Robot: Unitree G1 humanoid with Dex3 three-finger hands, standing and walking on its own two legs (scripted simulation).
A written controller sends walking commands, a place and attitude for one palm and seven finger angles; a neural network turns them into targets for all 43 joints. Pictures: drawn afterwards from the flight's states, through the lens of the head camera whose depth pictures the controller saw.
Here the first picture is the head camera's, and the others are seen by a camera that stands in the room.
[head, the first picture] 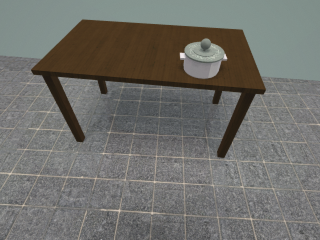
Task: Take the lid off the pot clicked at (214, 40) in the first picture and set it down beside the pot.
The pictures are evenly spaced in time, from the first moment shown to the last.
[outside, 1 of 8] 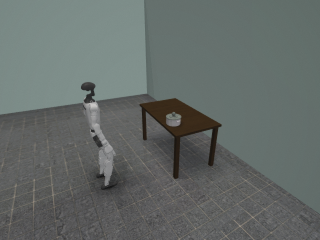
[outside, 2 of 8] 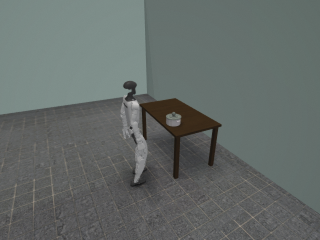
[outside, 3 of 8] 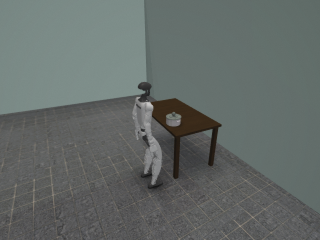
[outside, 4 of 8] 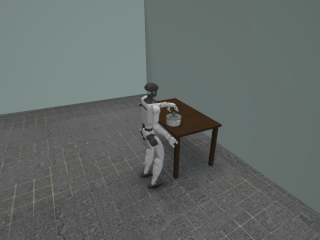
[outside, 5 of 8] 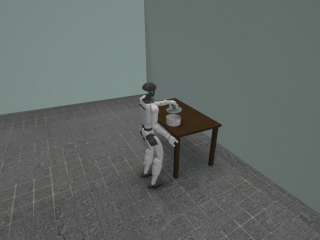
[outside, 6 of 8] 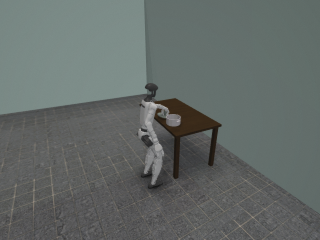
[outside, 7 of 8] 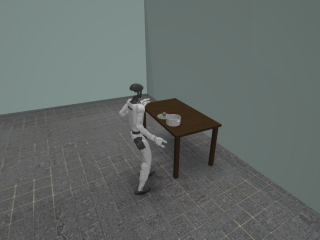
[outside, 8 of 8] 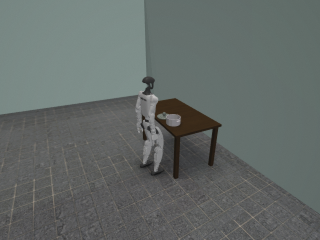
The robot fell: no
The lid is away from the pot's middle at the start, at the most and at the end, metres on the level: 0.00 0.24 0.23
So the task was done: yes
